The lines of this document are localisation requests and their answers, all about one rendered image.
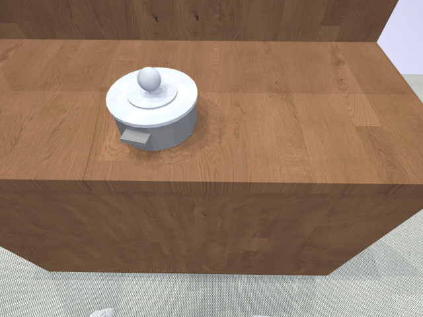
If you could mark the lid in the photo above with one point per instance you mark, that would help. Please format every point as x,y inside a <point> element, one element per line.
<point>128,103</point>

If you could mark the knob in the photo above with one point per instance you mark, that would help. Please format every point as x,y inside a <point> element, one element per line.
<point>149,79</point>

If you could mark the pot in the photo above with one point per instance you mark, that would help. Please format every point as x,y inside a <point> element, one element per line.
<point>159,138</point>

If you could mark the table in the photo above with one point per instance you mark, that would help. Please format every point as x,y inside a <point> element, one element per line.
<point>308,145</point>

